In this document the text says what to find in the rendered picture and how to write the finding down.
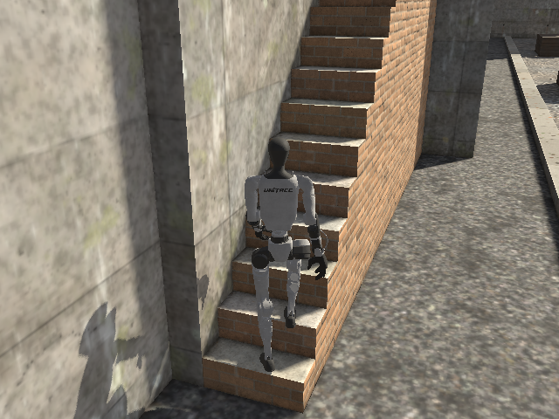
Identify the stairs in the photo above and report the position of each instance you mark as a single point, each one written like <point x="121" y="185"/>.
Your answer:
<point x="355" y="126"/>

